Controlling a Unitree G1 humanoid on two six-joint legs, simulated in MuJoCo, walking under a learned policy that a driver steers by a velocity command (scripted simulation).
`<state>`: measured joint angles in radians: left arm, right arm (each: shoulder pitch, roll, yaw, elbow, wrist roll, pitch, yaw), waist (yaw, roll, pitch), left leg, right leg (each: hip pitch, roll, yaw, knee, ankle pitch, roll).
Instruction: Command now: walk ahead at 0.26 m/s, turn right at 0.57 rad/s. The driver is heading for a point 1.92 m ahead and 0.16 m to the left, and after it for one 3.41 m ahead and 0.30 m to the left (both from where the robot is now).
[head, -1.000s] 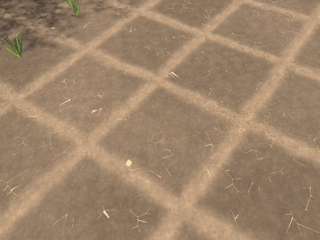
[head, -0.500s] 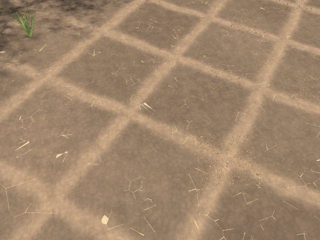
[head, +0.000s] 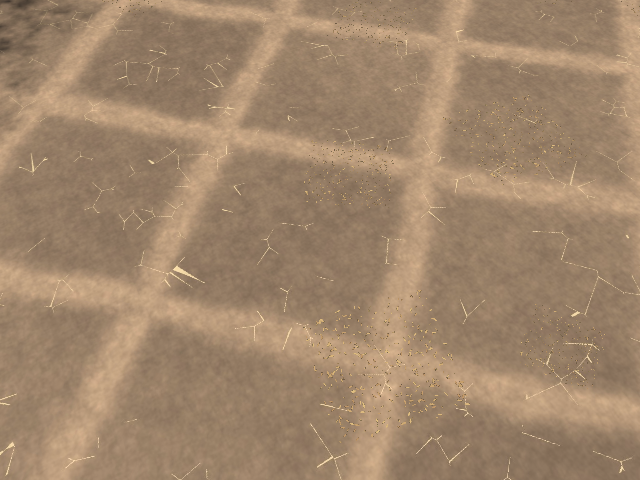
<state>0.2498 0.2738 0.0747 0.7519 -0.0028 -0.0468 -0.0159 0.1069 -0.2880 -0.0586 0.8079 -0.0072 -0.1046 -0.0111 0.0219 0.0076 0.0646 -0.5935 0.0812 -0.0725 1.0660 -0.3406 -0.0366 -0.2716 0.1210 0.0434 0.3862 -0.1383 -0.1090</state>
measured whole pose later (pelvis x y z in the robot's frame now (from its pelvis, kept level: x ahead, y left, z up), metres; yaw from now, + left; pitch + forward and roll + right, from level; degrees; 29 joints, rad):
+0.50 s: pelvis +0.15 +0.05 -0.01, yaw -9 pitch +1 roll +0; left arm 0.19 0.27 0.05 0.75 0.00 0.04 0.04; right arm 0.13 -0.22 -0.03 0.80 -0.01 0.00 0.00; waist -0.03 -0.01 0.05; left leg -0.38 -0.04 -0.03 0.47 -0.11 0.03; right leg -0.33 -0.01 0.07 0.69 -0.39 0.05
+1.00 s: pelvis +0.17 +0.07 -0.01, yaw +6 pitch +2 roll -1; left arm 0.13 0.31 0.09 0.76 0.01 0.01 0.06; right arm 0.16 -0.30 -0.07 0.71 0.00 0.01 0.01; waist -0.01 -0.03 0.05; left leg -0.34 -0.05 -0.02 0.53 -0.23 0.06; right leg -0.50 -0.03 0.04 1.12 -0.51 0.06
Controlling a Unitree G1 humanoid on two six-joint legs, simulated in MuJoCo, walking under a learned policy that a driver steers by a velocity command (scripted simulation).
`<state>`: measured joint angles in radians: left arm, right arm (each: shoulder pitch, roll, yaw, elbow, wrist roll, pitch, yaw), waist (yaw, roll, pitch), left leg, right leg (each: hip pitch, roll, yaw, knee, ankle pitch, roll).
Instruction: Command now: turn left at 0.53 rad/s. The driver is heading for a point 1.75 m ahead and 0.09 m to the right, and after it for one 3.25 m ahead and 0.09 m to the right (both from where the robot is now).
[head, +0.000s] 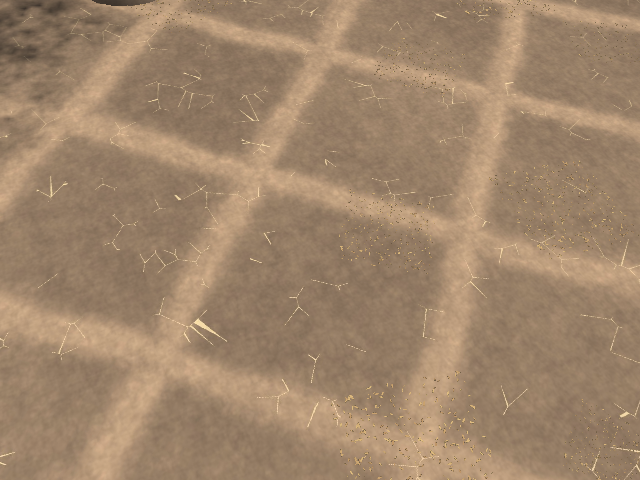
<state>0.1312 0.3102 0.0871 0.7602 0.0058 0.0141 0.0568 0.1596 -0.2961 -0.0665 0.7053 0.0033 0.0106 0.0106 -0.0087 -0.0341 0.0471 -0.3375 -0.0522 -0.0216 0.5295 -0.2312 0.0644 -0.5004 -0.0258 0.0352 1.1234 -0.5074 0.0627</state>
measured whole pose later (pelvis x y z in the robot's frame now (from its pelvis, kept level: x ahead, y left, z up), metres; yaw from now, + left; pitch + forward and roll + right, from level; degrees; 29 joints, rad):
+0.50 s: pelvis +0.02 -0.03 +0.00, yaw +11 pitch +1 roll +0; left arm 0.17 0.24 0.04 0.75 0.02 -0.03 0.02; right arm 0.16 -0.30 -0.06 0.70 0.00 0.04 -0.02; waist 0.01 0.04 0.02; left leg -0.35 -0.05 -0.10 0.79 -0.49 -0.06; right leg -0.25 0.00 0.04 0.48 -0.24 -0.01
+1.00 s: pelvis +0.09 -0.06 -0.02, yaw +2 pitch +1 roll +2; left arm 0.21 0.32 0.06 0.74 -0.03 -0.03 -0.04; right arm 0.34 -0.31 -0.08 0.80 0.01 -0.03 -0.01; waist -0.04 0.02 0.01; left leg -0.10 0.10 0.08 0.57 -0.44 -0.05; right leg -0.39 -0.03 -0.05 0.66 -0.31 -0.07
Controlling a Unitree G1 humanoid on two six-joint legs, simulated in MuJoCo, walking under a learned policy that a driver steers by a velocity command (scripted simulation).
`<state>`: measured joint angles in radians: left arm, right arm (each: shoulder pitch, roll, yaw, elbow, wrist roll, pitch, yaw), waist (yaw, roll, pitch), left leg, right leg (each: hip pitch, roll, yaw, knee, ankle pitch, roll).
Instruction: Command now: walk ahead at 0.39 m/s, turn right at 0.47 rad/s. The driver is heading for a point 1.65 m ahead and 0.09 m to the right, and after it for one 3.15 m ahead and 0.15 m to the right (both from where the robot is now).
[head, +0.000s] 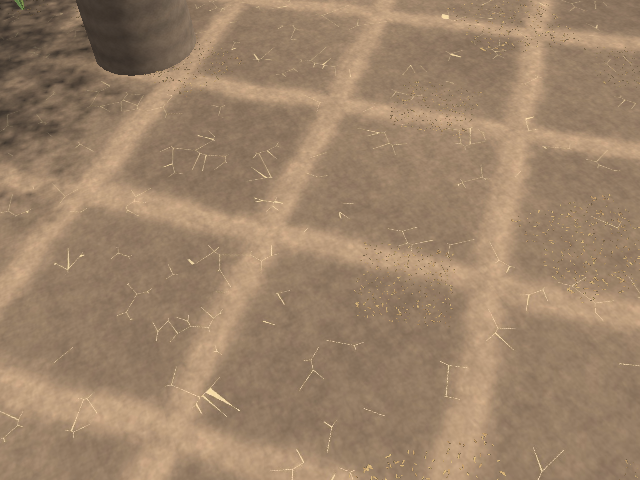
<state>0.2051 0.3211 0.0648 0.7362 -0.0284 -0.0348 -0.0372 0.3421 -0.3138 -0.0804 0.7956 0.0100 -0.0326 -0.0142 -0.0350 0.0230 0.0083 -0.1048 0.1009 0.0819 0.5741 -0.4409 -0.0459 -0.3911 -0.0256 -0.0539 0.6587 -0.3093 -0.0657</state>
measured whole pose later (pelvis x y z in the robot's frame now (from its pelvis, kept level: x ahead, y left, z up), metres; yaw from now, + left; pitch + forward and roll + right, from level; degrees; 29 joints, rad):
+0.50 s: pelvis +0.26 -0.02 +0.00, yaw -15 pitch +3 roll +1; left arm 0.45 0.31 0.07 0.79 -0.01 -0.03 0.03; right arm 0.00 -0.27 -0.05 0.66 0.00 -0.13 0.04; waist 0.08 0.00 0.02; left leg -0.48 -0.04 0.01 0.48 -0.05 0.03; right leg 0.02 0.06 0.20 0.52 -0.51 -0.07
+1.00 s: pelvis +0.53 -0.13 +0.00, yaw -10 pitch +2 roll +1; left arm 0.02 0.26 0.02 0.62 0.01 -0.11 -0.02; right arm 0.43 -0.30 -0.06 0.85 0.02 -0.05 0.00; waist -0.09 0.01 0.03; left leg -0.12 -0.01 -0.10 0.68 -0.47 0.00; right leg -0.48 -0.01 0.01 0.55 -0.11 -0.01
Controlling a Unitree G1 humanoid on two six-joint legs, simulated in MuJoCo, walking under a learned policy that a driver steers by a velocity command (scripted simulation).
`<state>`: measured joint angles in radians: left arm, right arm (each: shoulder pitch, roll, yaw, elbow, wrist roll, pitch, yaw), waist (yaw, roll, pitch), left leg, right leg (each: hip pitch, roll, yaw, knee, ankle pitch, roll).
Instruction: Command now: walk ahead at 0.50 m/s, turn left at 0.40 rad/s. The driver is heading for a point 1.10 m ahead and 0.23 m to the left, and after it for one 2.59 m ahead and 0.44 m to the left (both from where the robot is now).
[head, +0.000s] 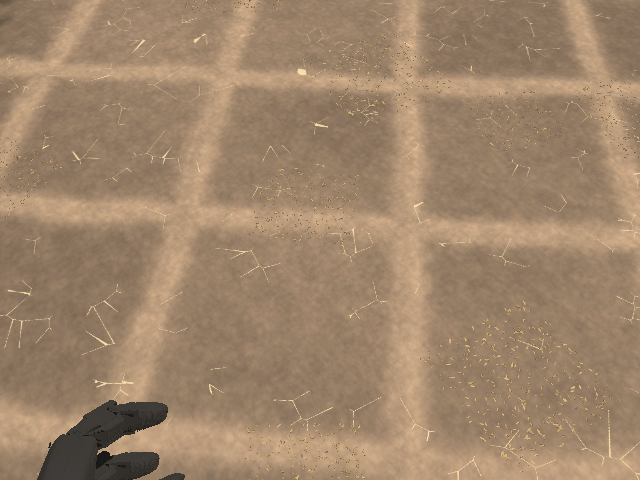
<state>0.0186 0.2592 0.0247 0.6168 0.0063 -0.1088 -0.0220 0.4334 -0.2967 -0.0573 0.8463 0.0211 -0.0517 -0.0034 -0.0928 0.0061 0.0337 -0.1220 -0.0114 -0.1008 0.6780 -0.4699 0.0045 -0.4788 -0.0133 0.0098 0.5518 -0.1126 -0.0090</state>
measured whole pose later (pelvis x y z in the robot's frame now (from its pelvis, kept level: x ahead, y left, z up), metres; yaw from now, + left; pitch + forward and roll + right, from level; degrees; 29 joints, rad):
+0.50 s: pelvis +0.26 +0.05 -0.01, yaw +18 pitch +1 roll -2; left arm 0.33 0.31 0.08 0.84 -0.02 -0.05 0.01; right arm 0.06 -0.28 -0.06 0.61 0.02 -0.02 0.05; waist 0.06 0.02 0.06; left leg -0.51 0.00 0.05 0.62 -0.13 0.10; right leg 0.04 -0.10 -0.27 0.55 -0.46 0.04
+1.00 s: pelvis +0.54 +0.12 +0.00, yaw +21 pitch +2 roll +2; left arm 0.10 0.28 0.03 0.70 -0.02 -0.09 -0.06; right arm 0.34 -0.31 -0.06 0.79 0.01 -0.05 -0.01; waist -0.06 -0.03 0.01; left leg 0.07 -0.06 -0.01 0.34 -0.44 0.04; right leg -0.52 -0.01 -0.02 0.52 -0.03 -0.07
